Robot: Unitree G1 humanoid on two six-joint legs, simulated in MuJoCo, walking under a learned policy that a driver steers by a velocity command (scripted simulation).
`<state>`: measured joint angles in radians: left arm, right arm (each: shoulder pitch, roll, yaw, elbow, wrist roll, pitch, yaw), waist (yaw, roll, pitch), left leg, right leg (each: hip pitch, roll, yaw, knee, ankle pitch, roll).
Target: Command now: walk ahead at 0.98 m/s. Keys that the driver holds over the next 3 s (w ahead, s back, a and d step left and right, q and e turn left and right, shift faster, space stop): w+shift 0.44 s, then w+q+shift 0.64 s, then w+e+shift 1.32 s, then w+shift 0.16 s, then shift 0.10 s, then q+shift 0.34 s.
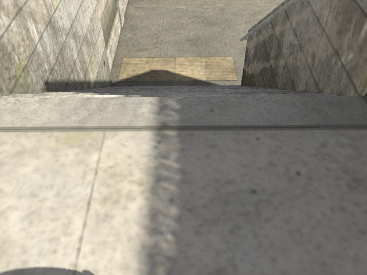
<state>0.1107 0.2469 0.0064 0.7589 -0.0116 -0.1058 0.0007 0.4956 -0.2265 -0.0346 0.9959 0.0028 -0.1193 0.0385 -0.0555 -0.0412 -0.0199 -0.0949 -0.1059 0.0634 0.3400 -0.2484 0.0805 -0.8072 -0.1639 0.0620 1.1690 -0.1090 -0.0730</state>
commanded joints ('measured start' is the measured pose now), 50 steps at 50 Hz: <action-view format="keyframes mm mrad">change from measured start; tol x32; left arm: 1 -31 38 0 -54 17 -10 -2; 8 -258 60 9 -151 -21 -41 -60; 14 511 232 94 43 13 -20 -38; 50 -118 48 14 -240 50 -46 9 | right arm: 1 -120 -102 -7 -102 8 -39 -20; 13 112 15 41 -119 -29 18 -18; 33 -574 -92 1 -359 39 -7 45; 38 88 -302 -91 -220 34 58 12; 50 -149 -140 -48 -298 37 30 -48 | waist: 1 56 36 157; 8 -8 75 182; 12 320 184 -211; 14 228 -245 -522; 23 12 10 119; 37 -210 -128 -140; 40 -92 270 -306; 50 39 56 118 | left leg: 1 -276 213 -151 -264 123 145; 7 107 299 -107 -269 297 109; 11 287 330 -74 218 1148 65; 14 -600 46 -267 1147 -180 19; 15 -715 116 -227 1167 -147 53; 29 -616 187 -65 416 573 5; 36 -309 -5 114 346 245 95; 38 277 119 -167 352 83 180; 39 570 351 -820 127 -312 429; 50 -431 38 -403 -110 147 207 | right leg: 1 99 -10 -43 -241 262 30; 11 480 209 -159 -610 61 -76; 14 1413 -207 858 -875 -708 -289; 22 535 -13 173 -1055 -163 -173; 31 768 -9 -201 -1115 244 -15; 36 1002 -65 -256 -597 1310 38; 37 856 -52 -245 -279 1281 32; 39 62 267 -29 496 -412 93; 50 345 130 -26 -381 143 115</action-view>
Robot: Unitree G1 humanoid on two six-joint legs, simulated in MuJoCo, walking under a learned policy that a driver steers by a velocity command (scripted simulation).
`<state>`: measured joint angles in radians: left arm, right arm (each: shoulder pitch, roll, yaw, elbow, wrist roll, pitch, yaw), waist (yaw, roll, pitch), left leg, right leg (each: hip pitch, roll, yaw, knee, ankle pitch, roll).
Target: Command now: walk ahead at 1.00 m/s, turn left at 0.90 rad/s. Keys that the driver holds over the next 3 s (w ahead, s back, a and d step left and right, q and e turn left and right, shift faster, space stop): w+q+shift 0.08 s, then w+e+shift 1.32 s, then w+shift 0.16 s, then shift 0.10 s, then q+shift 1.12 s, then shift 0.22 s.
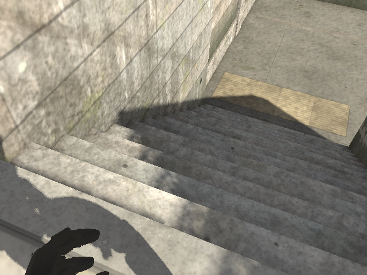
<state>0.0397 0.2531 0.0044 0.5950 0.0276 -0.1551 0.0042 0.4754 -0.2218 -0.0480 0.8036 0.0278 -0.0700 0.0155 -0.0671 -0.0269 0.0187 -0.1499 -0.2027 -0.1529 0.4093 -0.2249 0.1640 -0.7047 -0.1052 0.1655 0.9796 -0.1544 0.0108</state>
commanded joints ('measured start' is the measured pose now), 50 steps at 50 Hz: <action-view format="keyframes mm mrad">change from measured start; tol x64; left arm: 1 -81 31 17 -93 2 4 7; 50 606 207 90 105 -46 124 -49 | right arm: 1 -106 -149 -37 -98 13 -13 -25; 50 -301 -37 7 -312 -51 -57 -53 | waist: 1 22 65 61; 11 135 -534 -460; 32 31 492 -165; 50 101 -494 90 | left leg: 1 -389 124 -185 -163 110 96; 9 127 262 -204 319 727 16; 12 -638 127 -34 1112 -216 -66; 30 448 344 -75 253 55 -33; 47 -475 388 348 1190 428 -226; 50 -1089 194 131 1715 -471 -123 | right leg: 1 311 103 -141 -286 267 35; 9 543 92 -134 -457 138 -93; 11 1169 -255 672 -609 -340 -403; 25 184 70 265 -705 97 -247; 29 112 136 183 -112 418 -110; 31 -40 245 152 442 -406 -65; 50 874 68 136 -278 1025 -302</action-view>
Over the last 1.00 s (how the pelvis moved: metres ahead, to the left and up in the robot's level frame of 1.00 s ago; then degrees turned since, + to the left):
0.93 0.03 0.00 23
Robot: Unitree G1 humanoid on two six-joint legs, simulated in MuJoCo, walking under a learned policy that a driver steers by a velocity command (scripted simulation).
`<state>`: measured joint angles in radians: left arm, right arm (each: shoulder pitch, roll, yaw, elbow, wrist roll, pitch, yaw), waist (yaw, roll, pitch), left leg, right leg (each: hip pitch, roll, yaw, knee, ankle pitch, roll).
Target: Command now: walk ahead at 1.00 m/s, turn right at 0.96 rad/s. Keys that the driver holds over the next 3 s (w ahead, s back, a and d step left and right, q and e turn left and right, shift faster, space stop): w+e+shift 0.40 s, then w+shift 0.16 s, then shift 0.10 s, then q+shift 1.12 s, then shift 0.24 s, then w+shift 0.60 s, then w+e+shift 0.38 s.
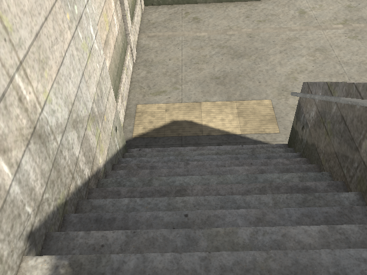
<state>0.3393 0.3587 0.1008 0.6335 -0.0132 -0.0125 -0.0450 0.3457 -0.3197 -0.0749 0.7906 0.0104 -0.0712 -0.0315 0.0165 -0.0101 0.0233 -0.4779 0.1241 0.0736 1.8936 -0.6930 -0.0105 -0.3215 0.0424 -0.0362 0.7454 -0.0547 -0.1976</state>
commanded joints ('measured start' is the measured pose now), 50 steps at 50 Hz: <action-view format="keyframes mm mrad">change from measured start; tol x64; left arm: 1 254 79 9 50 -31 -14 2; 50 -187 -16 -58 117 65 -30 48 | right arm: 1 -131 4 30 -263 -46 -70 12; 10 -366 15 18 -337 -39 -31 53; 15 586 -65 -62 -49 -11 -34 48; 50 80 90 3 -61 13 168 -60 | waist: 1 23 -277 -18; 17 -79 634 -28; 50 -85 -173 -91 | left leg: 1 -813 -74 -138 148 47 51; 9 -15 -111 -227 -1238 1303 -43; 15 760 7 -212 -1526 1124 50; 17 849 198 -459 -1069 1999 107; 22 25 286 -636 -1394 514 190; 33 754 153 -334 -1161 625 122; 40 185 -85 -174 -598 570 -3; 42 -115 -265 -256 34 -340 -81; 50 -226 -65 -206 -392 366 -49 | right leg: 1 530 -129 443 -15 755 -139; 11 -425 55 549 264 -158 -53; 14 -376 81 480 775 224 52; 17 -979 225 348 1722 -862 120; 33 -1216 -118 227 308 207 154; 43 841 -466 219 51 1615 26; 50 -46 -516 169 -355 340 -27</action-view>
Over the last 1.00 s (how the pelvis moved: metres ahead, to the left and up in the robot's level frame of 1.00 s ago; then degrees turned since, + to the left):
0.76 -0.08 -0.18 -27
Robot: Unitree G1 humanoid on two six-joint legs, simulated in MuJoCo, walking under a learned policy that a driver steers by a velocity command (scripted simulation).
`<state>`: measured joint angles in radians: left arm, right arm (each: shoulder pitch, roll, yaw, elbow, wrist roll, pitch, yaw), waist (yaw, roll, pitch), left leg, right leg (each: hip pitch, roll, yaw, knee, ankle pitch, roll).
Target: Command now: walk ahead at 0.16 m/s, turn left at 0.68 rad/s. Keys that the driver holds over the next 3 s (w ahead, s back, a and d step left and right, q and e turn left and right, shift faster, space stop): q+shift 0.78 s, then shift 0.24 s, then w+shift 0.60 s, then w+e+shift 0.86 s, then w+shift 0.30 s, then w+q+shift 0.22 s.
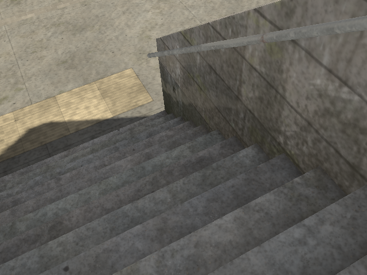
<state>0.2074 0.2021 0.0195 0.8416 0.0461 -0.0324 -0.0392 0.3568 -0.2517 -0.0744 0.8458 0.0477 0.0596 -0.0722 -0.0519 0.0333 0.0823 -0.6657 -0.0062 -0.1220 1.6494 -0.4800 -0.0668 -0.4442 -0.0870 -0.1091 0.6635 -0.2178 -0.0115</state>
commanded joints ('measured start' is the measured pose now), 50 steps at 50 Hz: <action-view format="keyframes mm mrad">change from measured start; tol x32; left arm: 1 -44 150 21 -85 -2 3 66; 37 -386 152 52 -392 -44 80 62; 50 94 145 56 -212 -79 71 -21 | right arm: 1 21 13 0 -161 -31 49 -22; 20 -96 -385 -74 -261 -65 -66 143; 50 -208 -87 36 -320 -47 5 -46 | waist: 1 -18 -217 -156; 16 -129 -222 -206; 19 -30 550 -64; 26 142 -32 -320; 50 127 127 -145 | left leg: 1 -48 76 -1 -258 202 3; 8 -235 22 23 108 332 6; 17 614 -2 171 -832 273 126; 19 493 114 -465 -1054 1340 281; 20 375 250 -764 -1292 829 356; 41 426 20 -674 -750 531 372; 50 -176 -206 -292 -467 -173 137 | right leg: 1 95 -372 207 -249 483 -197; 16 -56 -298 -187 246 309 21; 19 -735 36 125 1125 -653 39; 28 -496 184 307 983 155 83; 41 -501 219 366 885 35 151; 50 591 2 174 -390 654 -3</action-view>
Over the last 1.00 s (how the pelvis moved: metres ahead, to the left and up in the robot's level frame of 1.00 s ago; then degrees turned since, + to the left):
0.48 -0.21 -0.41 -24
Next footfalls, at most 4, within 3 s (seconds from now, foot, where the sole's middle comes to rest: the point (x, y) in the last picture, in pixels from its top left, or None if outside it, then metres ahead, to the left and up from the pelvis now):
0.34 left None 0.06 0.18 -0.75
1.02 right None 0.34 -0.06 -0.94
1.46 left None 0.11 0.02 -0.76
1.86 right None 0.32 0.01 -0.95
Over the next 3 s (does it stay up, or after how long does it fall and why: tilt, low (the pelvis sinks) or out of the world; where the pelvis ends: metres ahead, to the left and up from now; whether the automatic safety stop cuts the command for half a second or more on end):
stays up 0.76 0.26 -0.59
